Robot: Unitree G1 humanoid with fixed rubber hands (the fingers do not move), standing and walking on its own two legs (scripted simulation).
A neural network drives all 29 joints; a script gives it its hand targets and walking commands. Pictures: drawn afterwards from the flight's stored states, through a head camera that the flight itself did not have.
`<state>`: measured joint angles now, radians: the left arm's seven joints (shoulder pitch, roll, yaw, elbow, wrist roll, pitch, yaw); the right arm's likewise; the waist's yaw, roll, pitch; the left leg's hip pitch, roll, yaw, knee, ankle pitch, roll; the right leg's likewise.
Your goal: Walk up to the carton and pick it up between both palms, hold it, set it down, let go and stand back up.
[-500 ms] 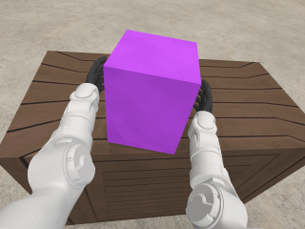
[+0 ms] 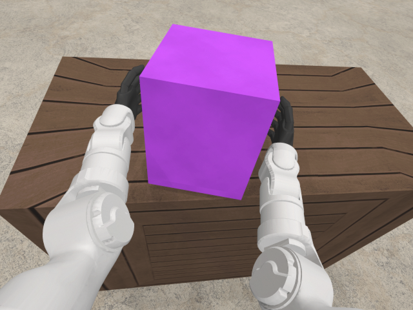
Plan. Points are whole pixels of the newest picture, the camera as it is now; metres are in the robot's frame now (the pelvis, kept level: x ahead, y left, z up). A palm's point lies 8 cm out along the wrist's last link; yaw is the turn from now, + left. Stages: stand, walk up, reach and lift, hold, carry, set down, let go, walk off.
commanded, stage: set down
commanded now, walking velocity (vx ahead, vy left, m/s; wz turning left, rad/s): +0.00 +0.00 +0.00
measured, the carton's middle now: (208, 114) +0.48 -0.03 +0.12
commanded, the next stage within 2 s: none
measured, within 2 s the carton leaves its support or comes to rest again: rests again in 0.38 s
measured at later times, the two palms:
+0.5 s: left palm (129, 117) +0.48 +0.13 +0.10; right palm (275, 146) +0.41 -0.16 +0.09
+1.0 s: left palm (105, 112) +0.49 +0.18 +0.11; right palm (301, 136) +0.42 -0.21 +0.12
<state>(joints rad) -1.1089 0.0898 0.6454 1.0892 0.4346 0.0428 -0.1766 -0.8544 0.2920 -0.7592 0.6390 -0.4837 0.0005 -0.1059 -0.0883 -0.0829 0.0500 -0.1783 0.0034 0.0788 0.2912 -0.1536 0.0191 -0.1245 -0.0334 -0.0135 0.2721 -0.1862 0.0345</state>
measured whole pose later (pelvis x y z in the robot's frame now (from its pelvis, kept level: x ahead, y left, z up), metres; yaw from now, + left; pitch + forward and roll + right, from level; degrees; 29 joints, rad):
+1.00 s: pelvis -0.01 -0.01 -0.02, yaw +0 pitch +19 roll -2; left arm -1.13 0.46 -0.10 1.31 -0.28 0.02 -0.03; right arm -0.96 -0.12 -0.09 1.04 0.26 0.04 -0.26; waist -0.18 -0.04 -0.24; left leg -0.66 0.07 0.04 0.54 -0.22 -0.01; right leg -0.56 0.03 -0.04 0.43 -0.21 0.00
